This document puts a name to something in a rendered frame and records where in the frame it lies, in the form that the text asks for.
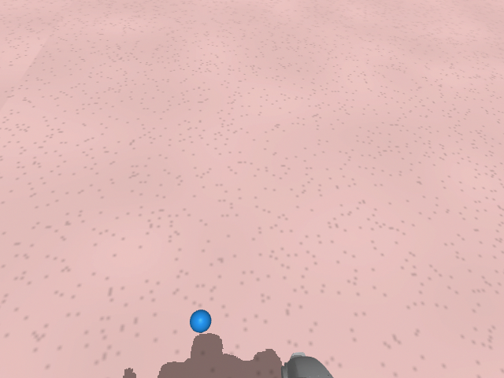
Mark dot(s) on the ball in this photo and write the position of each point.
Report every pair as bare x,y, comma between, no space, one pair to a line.
200,320

